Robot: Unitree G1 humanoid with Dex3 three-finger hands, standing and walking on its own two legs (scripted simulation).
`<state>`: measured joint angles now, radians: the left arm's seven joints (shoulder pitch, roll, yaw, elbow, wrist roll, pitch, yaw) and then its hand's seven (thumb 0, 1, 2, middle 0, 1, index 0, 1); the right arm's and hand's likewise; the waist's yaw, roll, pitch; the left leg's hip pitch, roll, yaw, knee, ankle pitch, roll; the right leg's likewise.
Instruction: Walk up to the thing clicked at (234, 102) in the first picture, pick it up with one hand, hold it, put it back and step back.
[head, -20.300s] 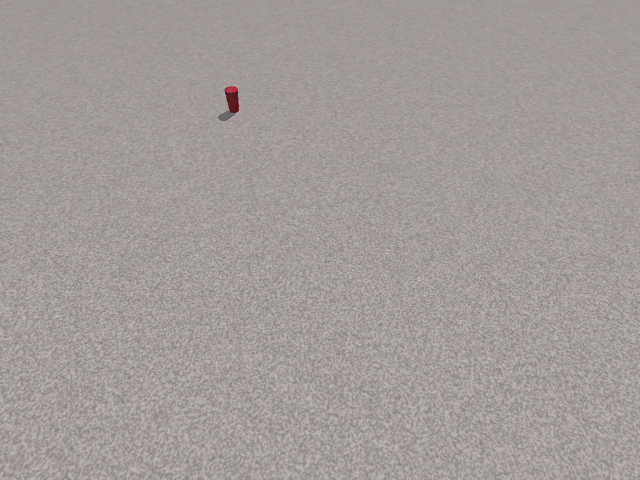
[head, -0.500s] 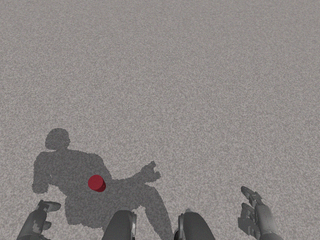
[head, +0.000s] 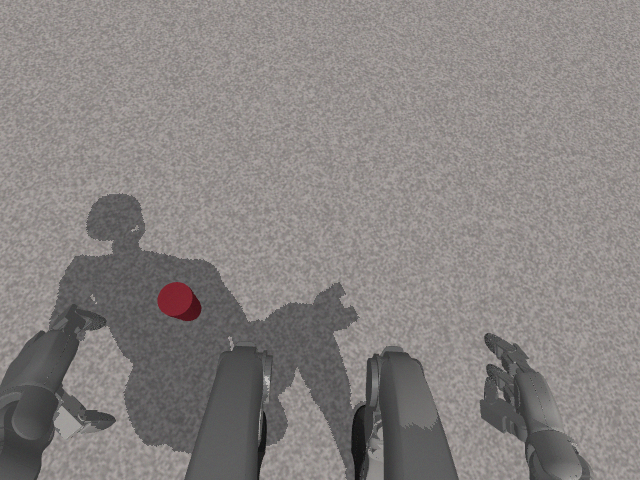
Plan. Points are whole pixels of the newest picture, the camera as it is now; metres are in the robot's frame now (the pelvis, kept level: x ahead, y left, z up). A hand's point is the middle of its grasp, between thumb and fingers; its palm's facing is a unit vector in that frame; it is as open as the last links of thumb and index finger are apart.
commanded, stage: rise first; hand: left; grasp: from above
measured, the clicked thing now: (183, 304) +0.39 +0.29 -0.47
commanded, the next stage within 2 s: none
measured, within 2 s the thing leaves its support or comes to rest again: neither
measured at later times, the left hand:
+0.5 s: hand (112, 342) +0.28 +0.34 -0.27, palm faces -0.46 -0.31 -0.83, open 14.0 cm
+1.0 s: hand (131, 326) +0.32 +0.34 -0.32, palm faces -0.45 -0.15 -0.88, open 14.2 cm
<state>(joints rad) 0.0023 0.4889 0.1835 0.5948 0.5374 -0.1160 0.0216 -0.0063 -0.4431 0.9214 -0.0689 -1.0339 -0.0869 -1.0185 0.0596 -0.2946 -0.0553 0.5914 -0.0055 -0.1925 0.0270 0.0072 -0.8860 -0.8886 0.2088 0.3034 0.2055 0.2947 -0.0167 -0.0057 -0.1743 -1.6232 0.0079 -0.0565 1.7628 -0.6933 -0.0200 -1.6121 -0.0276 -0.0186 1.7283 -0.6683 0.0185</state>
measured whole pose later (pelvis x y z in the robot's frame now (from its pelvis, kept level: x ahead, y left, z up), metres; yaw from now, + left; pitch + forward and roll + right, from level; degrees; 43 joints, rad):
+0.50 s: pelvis -0.05 +0.01 -0.13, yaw -3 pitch +32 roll -5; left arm -0.39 0.65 0.22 0.90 0.89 -0.33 0.12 -0.01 -0.51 1.04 -0.07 -1.01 -0.07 -1.01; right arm 0.09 -0.29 -0.06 0.73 -0.04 -0.11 0.08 0.01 -0.88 -0.89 0.21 0.30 0.21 0.29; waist -0.02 0.00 -0.10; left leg -2.07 0.00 -0.10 2.19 -0.68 -0.01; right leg -2.04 -0.01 -0.03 2.12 -0.64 0.03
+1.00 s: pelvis -0.05 +0.01 -0.17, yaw -4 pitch +32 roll -7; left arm -0.57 0.68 0.18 1.13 1.13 -0.35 0.31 0.00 -0.53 1.03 -0.07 -0.97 -0.07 -0.98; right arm 0.07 -0.28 -0.04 0.75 -0.09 -0.04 0.13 0.00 -0.90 -0.89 0.21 0.30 0.20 0.29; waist -0.07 -0.01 -0.09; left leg -2.20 -0.02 -0.11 2.32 -0.67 -0.01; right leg -2.14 -0.02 -0.04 2.23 -0.64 0.05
